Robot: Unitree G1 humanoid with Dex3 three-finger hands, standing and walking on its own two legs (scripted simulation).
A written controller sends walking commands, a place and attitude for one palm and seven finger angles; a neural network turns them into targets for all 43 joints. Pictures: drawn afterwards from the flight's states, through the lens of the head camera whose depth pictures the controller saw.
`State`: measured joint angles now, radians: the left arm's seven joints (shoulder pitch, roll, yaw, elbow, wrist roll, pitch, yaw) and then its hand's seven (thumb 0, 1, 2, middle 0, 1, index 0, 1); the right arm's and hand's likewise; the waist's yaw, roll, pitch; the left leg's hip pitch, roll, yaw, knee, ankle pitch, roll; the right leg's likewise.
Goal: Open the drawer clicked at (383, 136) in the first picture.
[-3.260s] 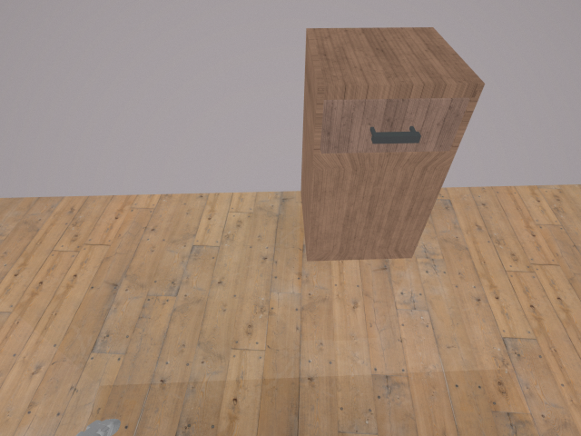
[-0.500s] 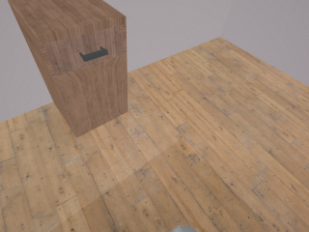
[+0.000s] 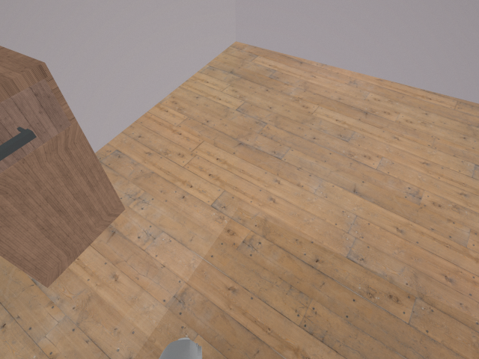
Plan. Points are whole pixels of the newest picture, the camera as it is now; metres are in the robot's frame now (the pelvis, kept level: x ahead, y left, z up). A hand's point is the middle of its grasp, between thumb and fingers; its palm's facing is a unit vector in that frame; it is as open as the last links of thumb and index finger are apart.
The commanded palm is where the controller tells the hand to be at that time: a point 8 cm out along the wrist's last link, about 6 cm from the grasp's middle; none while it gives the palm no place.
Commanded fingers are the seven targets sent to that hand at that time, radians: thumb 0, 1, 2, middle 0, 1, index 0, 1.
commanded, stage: walk to a spot facing it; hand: left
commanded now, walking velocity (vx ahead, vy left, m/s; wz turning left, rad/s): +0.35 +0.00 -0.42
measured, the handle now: (6, 143) +0.67 +0.72 -0.11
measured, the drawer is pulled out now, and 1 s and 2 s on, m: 0.00 0.00 0.00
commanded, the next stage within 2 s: turn to face it in 0.90 s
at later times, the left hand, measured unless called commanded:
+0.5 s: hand (145, 271) +0.32 +0.23 -0.17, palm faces -0.19 -0.97 -0.18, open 7.4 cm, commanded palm none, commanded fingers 0.00 0.90 0.90 -0.20 -0.30 -0.20 -0.30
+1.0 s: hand (229, 186) +0.58 +0.06 -0.17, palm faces -0.46 -0.86 -0.22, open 7.3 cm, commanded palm none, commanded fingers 0.00 0.90 0.90 -0.20 -0.30 -0.20 -0.30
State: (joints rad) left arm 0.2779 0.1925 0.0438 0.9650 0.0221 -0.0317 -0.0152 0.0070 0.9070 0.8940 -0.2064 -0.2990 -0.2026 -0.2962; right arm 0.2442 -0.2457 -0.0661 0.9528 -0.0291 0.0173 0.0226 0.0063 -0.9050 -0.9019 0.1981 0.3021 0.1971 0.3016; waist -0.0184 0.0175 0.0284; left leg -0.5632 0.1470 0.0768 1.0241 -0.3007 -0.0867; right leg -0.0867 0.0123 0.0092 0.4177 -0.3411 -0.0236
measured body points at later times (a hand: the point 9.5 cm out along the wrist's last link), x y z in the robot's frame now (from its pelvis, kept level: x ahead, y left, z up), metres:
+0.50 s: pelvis +0.22 +0.05 +0.00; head +0.23 +0.07 +0.45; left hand +0.33 +0.29 -0.15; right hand +0.15 -0.18 -0.14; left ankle +0.20 +0.14 -0.74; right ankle +0.22 -0.09 -0.64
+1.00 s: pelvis +0.42 -0.08 +0.00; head +0.45 -0.09 +0.45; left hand +0.60 +0.10 -0.15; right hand +0.37 -0.32 -0.15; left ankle +0.52 +0.05 -0.66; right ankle +0.41 -0.15 -0.74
